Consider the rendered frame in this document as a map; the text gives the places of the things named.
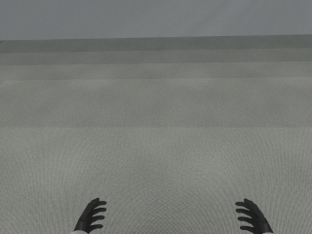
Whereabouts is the right robot hand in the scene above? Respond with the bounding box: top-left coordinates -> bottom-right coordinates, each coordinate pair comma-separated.
235,198 -> 274,234

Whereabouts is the left robot hand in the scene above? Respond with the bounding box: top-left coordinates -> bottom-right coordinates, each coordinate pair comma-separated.
74,198 -> 106,234

